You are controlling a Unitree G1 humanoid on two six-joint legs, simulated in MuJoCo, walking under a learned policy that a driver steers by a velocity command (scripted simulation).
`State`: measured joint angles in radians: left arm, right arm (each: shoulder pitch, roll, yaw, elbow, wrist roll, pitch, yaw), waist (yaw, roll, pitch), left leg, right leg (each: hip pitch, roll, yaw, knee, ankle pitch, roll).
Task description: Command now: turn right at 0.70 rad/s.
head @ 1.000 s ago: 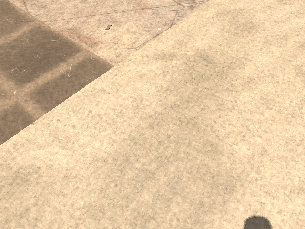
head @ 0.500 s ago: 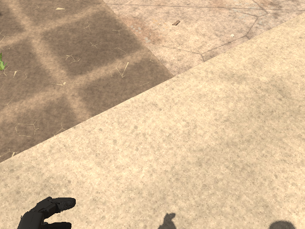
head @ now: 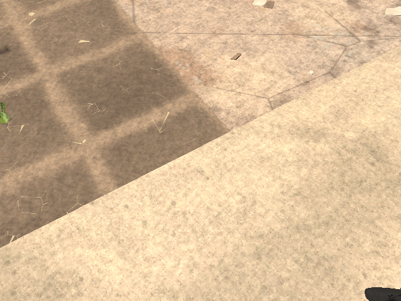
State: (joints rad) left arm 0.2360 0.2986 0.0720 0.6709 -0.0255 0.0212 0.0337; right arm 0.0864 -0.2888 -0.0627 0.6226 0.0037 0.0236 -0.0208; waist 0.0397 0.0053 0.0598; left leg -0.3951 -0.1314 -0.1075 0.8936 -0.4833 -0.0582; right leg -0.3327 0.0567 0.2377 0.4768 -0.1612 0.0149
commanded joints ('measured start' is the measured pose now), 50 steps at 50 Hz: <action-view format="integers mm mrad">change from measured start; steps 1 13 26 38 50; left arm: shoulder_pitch -46 37 35 -130 -107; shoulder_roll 175 148 176 144 94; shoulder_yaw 64 66 48 46 18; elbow -88 -53 -58 -66 6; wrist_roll -1 16 21 38 8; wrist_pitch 29 23 -13 -12 -3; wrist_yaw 19 11 21 14 -13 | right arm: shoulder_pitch -16 -21 97 74 101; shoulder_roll -27 -93 -148 -77 -92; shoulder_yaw -15 -24 -34 -26 -11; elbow -62 -22 27 -58 -65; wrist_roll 18 -7 42 22 -16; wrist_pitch -25 -49 -29 34 -23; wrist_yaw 10 -2 6 40 20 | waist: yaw -23 -1 -12 -15 -71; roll -185 85 76 -157 94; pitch -182 -63 -176 -94 -188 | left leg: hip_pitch -29 247 116 -150 315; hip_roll -7 355 232 220 415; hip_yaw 7 -171 -237 130 -87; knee -165 -566 -381 8 -536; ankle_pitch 55 629 531 126 625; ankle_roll -18 263 162 -49 292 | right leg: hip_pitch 232 -269 374 278 -210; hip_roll -153 25 -153 -358 -167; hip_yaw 275 -33 -97 -247 -195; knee -95 748 -131 -141 657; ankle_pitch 249 -266 223 398 -404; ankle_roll -159 71 -17 -224 40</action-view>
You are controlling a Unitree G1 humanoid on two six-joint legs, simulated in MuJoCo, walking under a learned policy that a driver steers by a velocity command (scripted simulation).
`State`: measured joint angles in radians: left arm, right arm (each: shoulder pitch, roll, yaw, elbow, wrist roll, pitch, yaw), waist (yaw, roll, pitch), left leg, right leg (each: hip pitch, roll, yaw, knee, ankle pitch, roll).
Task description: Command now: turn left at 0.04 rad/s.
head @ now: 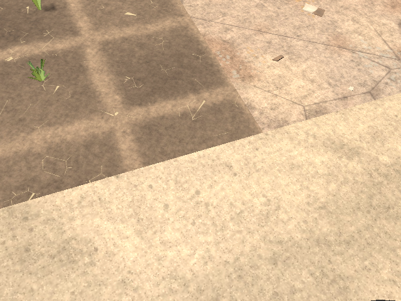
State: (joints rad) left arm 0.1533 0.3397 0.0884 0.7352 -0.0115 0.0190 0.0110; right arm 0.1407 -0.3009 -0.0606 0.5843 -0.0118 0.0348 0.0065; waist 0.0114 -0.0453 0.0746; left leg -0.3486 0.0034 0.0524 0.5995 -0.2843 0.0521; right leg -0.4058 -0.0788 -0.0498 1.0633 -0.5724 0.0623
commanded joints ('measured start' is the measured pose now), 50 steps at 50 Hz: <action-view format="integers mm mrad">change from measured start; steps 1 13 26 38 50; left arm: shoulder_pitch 3 19 161 -16 -74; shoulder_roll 55 41 234 121 111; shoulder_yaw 2 5 71 1 32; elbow -35 -104 -193 -127 -126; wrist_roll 2 -8 31 49 4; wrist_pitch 9 43 -11 -11 10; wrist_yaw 13 -1 -21 20 15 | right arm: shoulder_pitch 1 -54 -176 -55 22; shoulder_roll -50 -112 -116 -126 -72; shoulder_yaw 2 -36 -56 -35 -37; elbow -17 32 -9 80 1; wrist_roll -2 -18 5 38 51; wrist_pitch -40 -22 -29 -3 17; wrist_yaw -11 -51 -17 -9 35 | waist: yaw -24 -42 73 35 3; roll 163 131 -95 -99 -68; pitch -175 -71 -242 -78 -145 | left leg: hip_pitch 206 250 -401 -122 -94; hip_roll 254 345 30 71 60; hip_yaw -181 -39 -85 -55 55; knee -253 -351 691 258 115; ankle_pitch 438 211 -382 -51 -102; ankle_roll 159 201 -133 -151 -89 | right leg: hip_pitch -70 -138 462 284 417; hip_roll -24 -53 -301 -178 -259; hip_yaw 89 34 525 121 -15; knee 38 -104 -716 -765 -601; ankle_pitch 89 162 860 674 976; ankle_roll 5 43 -438 -296 -259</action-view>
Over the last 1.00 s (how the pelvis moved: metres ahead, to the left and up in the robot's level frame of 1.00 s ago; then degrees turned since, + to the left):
0.00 0.04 -0.01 11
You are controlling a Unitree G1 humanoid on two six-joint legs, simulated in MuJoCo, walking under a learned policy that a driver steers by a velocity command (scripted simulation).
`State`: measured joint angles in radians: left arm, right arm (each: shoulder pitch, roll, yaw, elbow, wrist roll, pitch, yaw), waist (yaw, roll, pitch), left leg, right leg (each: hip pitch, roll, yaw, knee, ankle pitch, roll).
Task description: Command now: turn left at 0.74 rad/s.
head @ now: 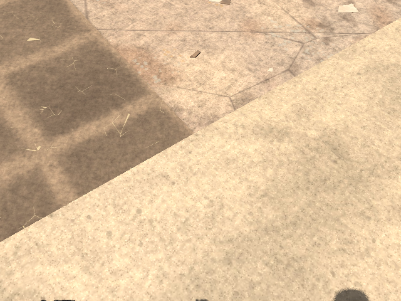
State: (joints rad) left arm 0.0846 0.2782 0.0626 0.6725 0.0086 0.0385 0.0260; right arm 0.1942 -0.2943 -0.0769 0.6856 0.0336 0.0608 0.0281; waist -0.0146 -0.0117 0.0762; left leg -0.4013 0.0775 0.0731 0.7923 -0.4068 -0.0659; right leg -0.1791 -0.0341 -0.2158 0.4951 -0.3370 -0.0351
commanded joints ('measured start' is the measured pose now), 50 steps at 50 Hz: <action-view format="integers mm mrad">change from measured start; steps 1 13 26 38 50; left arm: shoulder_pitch -15 17 -3 566 309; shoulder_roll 172 108 102 275 112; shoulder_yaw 60 37 15 88 -11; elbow -62 -31 -66 23 -16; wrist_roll -29 -9 -52 -71 -4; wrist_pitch -12 -37 -102 -68 -162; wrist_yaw -3 -4 -58 -61 -37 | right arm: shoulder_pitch -5 -29 76 12 -65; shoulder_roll -83 -171 -167 -183 -66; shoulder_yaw -27 -33 -23 -30 40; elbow -102 -143 -26 -21 -57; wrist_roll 5 -26 -32 -44 -16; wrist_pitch -5 -44 -148 -132 -148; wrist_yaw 17 -65 -36 -34 -9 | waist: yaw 6 20 -65 276 44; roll -101 93 120 -20 -20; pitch -158 -209 4 -255 39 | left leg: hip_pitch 22 352 499 62 -389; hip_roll -32 118 260 109 54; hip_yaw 50 -309 -279 166 -99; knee -162 -409 -691 168 255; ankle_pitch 76 801 -83 885 464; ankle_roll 53 305 261 98 84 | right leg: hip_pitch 172 -405 -688 331 -41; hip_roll -294 22 -83 121 -61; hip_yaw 117 260 284 74 294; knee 22 555 334 281 -341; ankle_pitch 734 1 135 79 341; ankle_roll -129 141 31 -147 -121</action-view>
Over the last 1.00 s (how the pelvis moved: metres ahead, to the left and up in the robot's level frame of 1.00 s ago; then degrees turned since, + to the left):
0.04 -0.04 0.00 -13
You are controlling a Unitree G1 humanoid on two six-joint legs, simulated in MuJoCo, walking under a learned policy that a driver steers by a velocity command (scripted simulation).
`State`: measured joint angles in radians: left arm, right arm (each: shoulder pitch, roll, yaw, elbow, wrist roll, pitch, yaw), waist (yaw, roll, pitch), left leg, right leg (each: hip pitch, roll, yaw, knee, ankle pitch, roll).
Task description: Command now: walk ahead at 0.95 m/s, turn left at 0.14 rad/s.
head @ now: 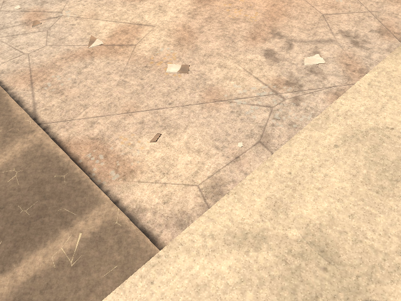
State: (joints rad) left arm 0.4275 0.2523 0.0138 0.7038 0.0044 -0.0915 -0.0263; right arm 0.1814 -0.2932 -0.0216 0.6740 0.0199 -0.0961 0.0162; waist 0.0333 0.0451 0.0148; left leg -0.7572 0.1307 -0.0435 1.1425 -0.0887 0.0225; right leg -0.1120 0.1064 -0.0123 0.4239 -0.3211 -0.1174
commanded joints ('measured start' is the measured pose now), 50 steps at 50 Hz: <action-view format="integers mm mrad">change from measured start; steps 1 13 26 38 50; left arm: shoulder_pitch -22 -325 -420 -133 86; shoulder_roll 138 174 70 109 118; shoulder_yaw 36 45 -25 59 66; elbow -37 -61 -266 -154 102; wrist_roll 4 58 12 -10 -37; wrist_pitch -36 7 -47 -32 -48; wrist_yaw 24 93 37 20 76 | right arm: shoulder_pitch -90 652 219 100 -177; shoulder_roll -60 -186 -105 -86 -60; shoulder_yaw -11 -78 -65 -56 -41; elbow -51 160 21 -88 -87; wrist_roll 5 21 29 20 -3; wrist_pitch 2 41 27 92 24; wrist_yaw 8 28 -40 -19 75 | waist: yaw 13 -405 -102 7 -17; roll -81 148 -5 -109 -88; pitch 112 -114 32 51 134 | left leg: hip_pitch -16 962 168 -38 8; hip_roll -30 -137 -211 -54 -20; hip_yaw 29 10 -356 -138 -139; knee -184 -509 -815 306 -352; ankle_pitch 215 251 -257 -130 528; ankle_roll -7 218 244 36 109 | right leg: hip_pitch -109 -274 -213 -34 -139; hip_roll -187 -69 -89 -370 -349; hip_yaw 33 -122 71 477 106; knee -285 1204 232 -80 20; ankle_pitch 392 457 457 -48 37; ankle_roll -5 195 186 -73 -21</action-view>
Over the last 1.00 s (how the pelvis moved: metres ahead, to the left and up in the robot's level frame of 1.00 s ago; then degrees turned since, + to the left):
0.41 -0.12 0.00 -10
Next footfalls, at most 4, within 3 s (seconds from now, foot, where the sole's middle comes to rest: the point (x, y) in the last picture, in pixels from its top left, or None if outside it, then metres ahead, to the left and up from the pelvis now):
0.24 left None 0.45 0.06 -0.77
0.64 right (242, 211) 0.84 -0.06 -0.77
1.16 left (96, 194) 0.97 0.56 -0.85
1.54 right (133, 156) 1.30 0.47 -0.99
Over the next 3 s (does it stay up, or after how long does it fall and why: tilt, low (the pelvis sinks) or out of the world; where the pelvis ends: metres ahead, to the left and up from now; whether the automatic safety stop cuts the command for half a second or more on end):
stays up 1.45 0.49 -0.22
